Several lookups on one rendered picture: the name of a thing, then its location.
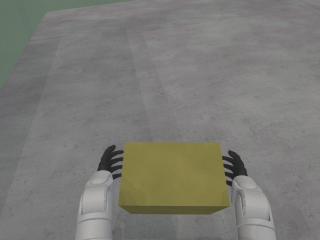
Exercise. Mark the right robot hand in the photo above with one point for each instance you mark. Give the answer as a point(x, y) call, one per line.
point(238, 168)

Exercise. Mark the left robot forearm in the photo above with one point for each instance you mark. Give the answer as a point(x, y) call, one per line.
point(95, 211)

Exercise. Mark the left robot hand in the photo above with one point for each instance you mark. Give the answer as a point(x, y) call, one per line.
point(107, 161)

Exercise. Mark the right robot forearm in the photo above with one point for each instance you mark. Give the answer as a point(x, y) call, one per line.
point(254, 220)

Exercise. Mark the carton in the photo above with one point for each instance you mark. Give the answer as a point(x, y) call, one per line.
point(173, 178)

